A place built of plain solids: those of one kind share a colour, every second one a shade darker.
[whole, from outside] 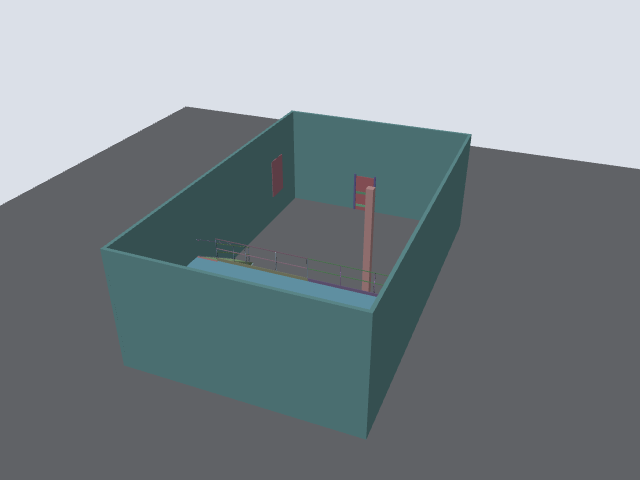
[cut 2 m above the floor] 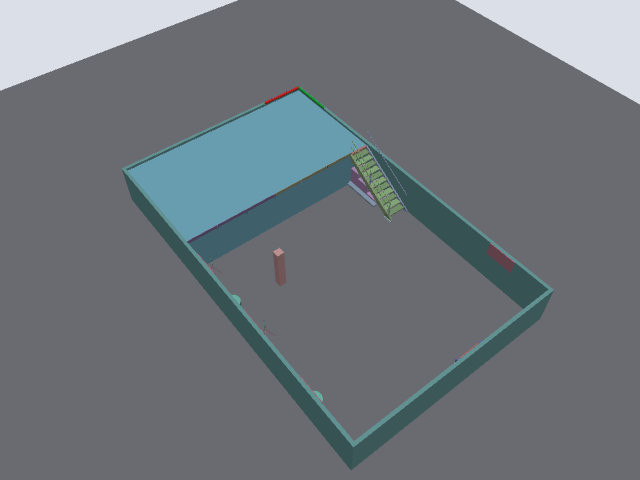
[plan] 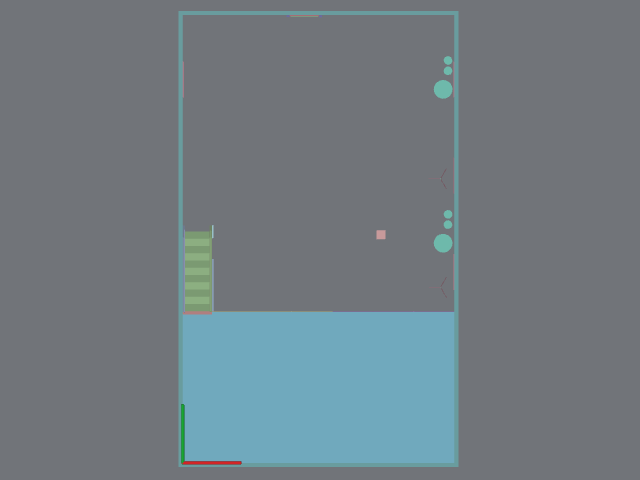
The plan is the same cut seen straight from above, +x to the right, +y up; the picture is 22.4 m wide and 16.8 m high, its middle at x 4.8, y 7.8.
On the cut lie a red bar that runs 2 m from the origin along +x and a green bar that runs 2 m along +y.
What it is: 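A pumping station 9.5 x 15.7 m, 5.2 m high; the engine floor; at the rear the gallery 5.2 m deep at 1.88 m over closed stores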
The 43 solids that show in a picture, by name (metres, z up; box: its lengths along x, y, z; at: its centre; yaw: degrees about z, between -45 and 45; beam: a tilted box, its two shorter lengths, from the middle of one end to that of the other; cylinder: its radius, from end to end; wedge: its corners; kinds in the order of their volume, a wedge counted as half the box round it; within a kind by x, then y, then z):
{
 "loft_1": {"box": [9.6, 5.24, 1.93], "at": [4.75, 2.57, 0.91]},
 "loft_2": {"box": [8.53, 0.1, 1.93], "at": [5.29, 5.23, 0.91]},
 "wall_1": {"box": [0.15, 15.97, 5.27], "at": [-0.07, 7.83, 2.58]},
 "wall_2": {"box": [9.8, 0.15, 5.27], "at": [4.75, -0.07, 2.58]},
 "wall_3": {"box": [9.8, 0.15, 5.27], "at": [4.75, 15.74, 2.58]},
 "wall_4": {"box": [0.15, 15.97, 5.27], "at": [9.57, 7.83, 2.58]},
 "under_1": {"box": [0.72, 0.52, 0.96], "at": [0.5, 5.47, 0.43]},
 "under_2": {"box": [0.72, 0.64, 0.67], "at": [0.5, 6.05, 0.28]},
 "under_3": {"box": [0.72, 0.76, 0.23], "at": [0.5, 6.76, 0.06]},
 "post_1": {"box": [0.32, 0.32, 5.27], "at": [6.93, 7.98, 2.58]},
 "under_plinth_1": {"box": [1.16, 1.93, 0.14], "at": [0.5, 6.17, 0.02]},
 "stair_string_left_1": {"wedge": [[0.93, 5.28, 1.61], [0.93, 5.28, 1.91], [0.93, 7.89, 0.0], [0.93, 7.89, 0.3], [1.02, 5.28, 1.61], [1.02, 5.28, 1.91], [1.02, 7.89, 0.0], [1.02, 7.89, 0.3]]},
 "stair_string_right_1": {"wedge": [[-0.02, 5.28, 1.61], [-0.02, 5.28, 1.91], [-0.02, 7.88, 0.0], [-0.02, 7.88, 0.3], [0.07, 5.28, 1.61], [0.07, 5.28, 1.91], [0.07, 7.88, 0.0], [0.07, 7.88, 0.3]]},
 "hose_1": {"cylinder": 0.33, "from": [9.11, 7.69, 0.0], "to": [9.11, 7.69, 0.2]},
 "hose_2": {"cylinder": 0.33, "from": [9.11, 13.07, 0.0], "to": [9.11, 13.07, 0.2]},
 "hose_3": {"cylinder": 0.15, "from": [9.28, 8.34, 0.21], "to": [9.28, 8.34, 0.28]},
 "hose_4": {"cylinder": 0.15, "from": [9.28, 8.7, 0.21], "to": [9.28, 8.7, 0.28]},
 "hose_5": {"cylinder": 0.15, "from": [9.28, 13.72, 0.21], "to": [9.28, 13.72, 0.28]},
 "hose_6": {"cylinder": 0.15, "from": [9.28, 14.08, 0.21], "to": [9.28, 14.08, 0.28]},
 "door_leaf_1": {"box": [1.02, 0.04, 2.1], "at": [4.25, 15.65, 1.0]},
 "stair_tread_1": {"wedge": [[0.07, 5.28, 1.66], [0.07, 5.28, 1.72], [0.07, 5.56, 1.66], [0.07, 5.56, 1.72], [0.94, 5.28, 1.66], [0.94, 5.28, 1.72], [0.94, 5.56, 1.66], [0.94, 5.56, 1.72]]},
 "stair_tread_2": {"wedge": [[0.07, 5.53, 1.5], [0.07, 5.53, 1.56], [0.07, 5.81, 1.5], [0.07, 5.81, 1.56], [0.94, 5.53, 1.5], [0.94, 5.53, 1.56], [0.94, 5.81, 1.5], [0.94, 5.81, 1.56]]},
 "stair_tread_3": {"wedge": [[0.07, 5.79, 1.35], [0.07, 5.79, 1.41], [0.07, 6.07, 1.35], [0.07, 6.07, 1.41], [0.94, 5.79, 1.35], [0.94, 5.79, 1.41], [0.94, 6.07, 1.35], [0.94, 6.07, 1.41]]},
 "stair_tread_4": {"wedge": [[0.07, 6.04, 1.19], [0.07, 6.04, 1.25], [0.07, 6.32, 1.19], [0.07, 6.32, 1.25], [0.94, 6.04, 1.19], [0.94, 6.04, 1.25], [0.94, 6.32, 1.19], [0.94, 6.32, 1.25]]},
 "stair_tread_5": {"wedge": [[0.07, 6.29, 1.09], [0.07, 6.3, 1.03], [0.07, 6.57, 1.03], [0.07, 6.57, 1.09], [0.94, 6.3, 1.03], [0.94, 6.3, 1.09], [0.94, 6.57, 1.09], [0.94, 6.58, 1.03]]},
 "stair_tread_6": {"wedge": [[0.07, 6.55, 0.88], [0.07, 6.55, 0.94], [0.07, 6.83, 0.88], [0.07, 6.83, 0.94], [0.94, 6.55, 0.88], [0.94, 6.55, 0.94], [0.94, 6.83, 0.88], [0.94, 6.83, 0.94]]},
 "stair_tread_7": {"wedge": [[0.07, 6.8, 0.72], [0.07, 6.8, 0.78], [0.07, 7.08, 0.72], [0.07, 7.08, 0.78], [0.94, 6.8, 0.72], [0.94, 6.8, 0.78], [0.94, 7.08, 0.72], [0.94, 7.08, 0.78]]},
 "stair_tread_8": {"wedge": [[0.07, 7.06, 0.57], [0.07, 7.06, 0.63], [0.07, 7.34, 0.57], [0.07, 7.34, 0.62], [0.94, 7.06, 0.57], [0.94, 7.06, 0.63], [0.94, 7.34, 0.57], [0.94, 7.34, 0.63]]},
 "stair_tread_9": {"wedge": [[0.07, 7.31, 0.41], [0.07, 7.31, 0.47], [0.07, 7.59, 0.41], [0.07, 7.59, 0.47], [0.94, 7.31, 0.41], [0.94, 7.31, 0.47], [0.94, 7.59, 0.41], [0.94, 7.59, 0.47]]},
 "stair_tread_10": {"wedge": [[0.07, 7.56, 0.25], [0.07, 7.56, 0.31], [0.07, 7.84, 0.25], [0.07, 7.84, 0.31], [0.94, 7.56, 0.25], [0.94, 7.56, 0.31], [0.94, 7.84, 0.25], [0.94, 7.84, 0.31]]},
 "stair_tread_11": {"wedge": [[0.07, 7.82, 0.09], [0.07, 7.82, 0.15], [0.07, 8.1, 0.09], [0.07, 8.1, 0.15], [0.94, 7.82, 0.1], [0.94, 7.82, 0.16], [0.94, 8.1, 0.1], [0.94, 8.1, 0.16]]},
 "stair_wallrail_right_1": {"wedge": [[0.05, 5.25, 2.74], [0.05, 5.26, 2.76], [0.05, 8.14, 0.95], [0.05, 8.15, 0.98], [0.08, 5.25, 2.74], [0.08, 5.26, 2.76], [0.08, 8.14, 0.95], [0.08, 8.15, 0.98]]},
 "stair_handrail_left_1": {"wedge": [[0.96, 5.29, 2.71], [0.96, 5.31, 2.74], [0.96, 8.12, 0.97], [0.96, 8.13, 0.99], [0.99, 5.29, 2.71], [0.99, 5.31, 2.74], [0.99, 8.12, 0.97], [0.99, 8.13, 0.99]]},
 "stair_kneerail_left_1": {"wedge": [[0.96, 5.29, 2.3], [0.96, 5.31, 2.32], [0.96, 8.12, 0.55], [0.96, 8.13, 0.58], [0.99, 5.29, 2.3], [0.99, 5.31, 2.32], [0.99, 8.12, 0.55], [0.99, 8.13, 0.58]]},
 "winf_1": {"box": [0.028, 1.26, 2.03], "at": [0.01, 13.42, 2.35]},
 "e1a_toeboard_1": {"box": [4.26, 0.025, 0.17], "at": [3.11, 5.29, 1.93]},
 "e1b_toeboard_1": {"box": [4.26, 0.025, 0.17], "at": [7.37, 5.29, 1.93]},
 "door_jamb_1": {"box": [0.1, 0.07, 2.21], "at": [3.68, 15.63, 1.05]},
 "stair_head_board_1": {"box": [1.03, 0.11, 0.06], "at": [0.5, 5.25, 1.85]},
 "e1a_handrail_1": {"box": [4.26, 0.029, 0.029], "at": [3.11, 5.3, 2.96]},
 "e1a_kneerail_1": {"box": [4.26, 0.029, 0.029], "at": [3.11, 5.3, 2.48]},
 "e1b_handrail_1": {"box": [4.26, 0.029, 0.029], "at": [7.37, 5.3, 2.96]},
 "e1b_kneerail_1": {"box": [4.26, 0.029, 0.029], "at": [7.37, 5.3, 2.48]}
}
